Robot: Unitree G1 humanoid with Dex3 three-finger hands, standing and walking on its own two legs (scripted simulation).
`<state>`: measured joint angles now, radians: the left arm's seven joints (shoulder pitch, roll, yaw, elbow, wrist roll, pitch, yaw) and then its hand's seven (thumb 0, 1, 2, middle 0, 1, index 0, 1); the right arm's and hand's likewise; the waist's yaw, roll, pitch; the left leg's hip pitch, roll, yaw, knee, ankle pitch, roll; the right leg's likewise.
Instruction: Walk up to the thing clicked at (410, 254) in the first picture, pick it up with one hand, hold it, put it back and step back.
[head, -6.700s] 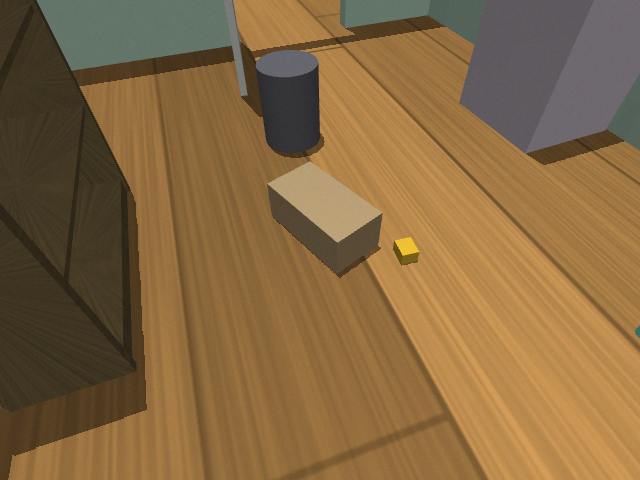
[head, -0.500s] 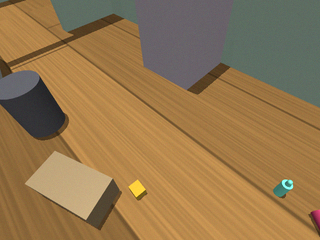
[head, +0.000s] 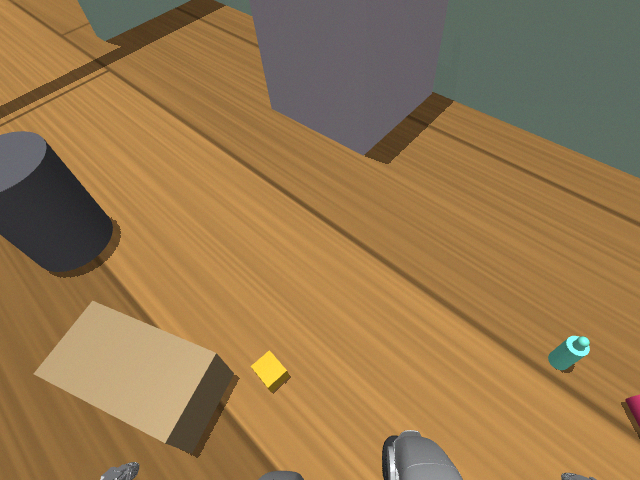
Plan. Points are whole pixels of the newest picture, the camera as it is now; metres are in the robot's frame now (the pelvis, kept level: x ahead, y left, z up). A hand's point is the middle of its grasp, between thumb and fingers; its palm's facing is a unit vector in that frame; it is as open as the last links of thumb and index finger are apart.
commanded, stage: walk up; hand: left
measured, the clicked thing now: (270, 371) +0.47 +0.23 -0.72
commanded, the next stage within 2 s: stand in 1.44 s
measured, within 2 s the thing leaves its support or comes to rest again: neither
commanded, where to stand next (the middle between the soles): +0.05 +0.01 m, yaw -3 degrees
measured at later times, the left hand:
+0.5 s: hand out of the picture +0.01 +0.31 -0.15, palm faces -0.03 -0.93 -0.37, open 7.4 cm
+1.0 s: hand out of the picture +0.03 +0.27 -0.12, palm faces -0.07 -0.94 -0.34, open 7.4 cm
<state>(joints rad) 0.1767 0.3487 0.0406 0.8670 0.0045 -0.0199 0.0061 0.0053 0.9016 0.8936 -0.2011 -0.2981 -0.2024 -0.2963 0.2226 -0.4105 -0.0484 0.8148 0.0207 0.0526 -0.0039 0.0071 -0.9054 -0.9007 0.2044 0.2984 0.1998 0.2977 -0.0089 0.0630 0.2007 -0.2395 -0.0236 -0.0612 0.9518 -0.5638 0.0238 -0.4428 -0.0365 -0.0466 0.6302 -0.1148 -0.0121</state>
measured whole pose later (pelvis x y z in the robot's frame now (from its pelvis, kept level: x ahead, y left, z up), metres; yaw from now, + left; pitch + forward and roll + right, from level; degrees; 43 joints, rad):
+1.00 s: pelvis -0.08 +0.02 +0.02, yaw -3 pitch -2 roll +0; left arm 0.13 0.36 0.02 1.01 0.01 -0.01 -0.03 0.00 0.90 0.89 -0.20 -0.30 -0.20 -0.30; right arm 0.18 -0.35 0.01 1.02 -0.02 -0.03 0.02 0.01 -0.90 -0.90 0.21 0.30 0.20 0.30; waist -0.01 0.01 0.03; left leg -0.24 0.02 0.01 0.53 -0.27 -0.01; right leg -0.20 -0.01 0.05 0.53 -0.30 0.02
